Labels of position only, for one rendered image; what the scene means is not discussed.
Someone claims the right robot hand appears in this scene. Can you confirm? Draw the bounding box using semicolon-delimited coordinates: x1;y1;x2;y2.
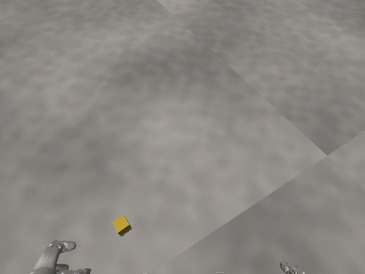
280;261;305;274

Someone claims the left robot hand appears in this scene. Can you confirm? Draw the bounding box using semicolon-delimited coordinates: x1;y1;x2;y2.
33;240;91;274

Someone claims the cube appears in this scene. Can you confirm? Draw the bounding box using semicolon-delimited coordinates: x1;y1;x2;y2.
112;214;131;236

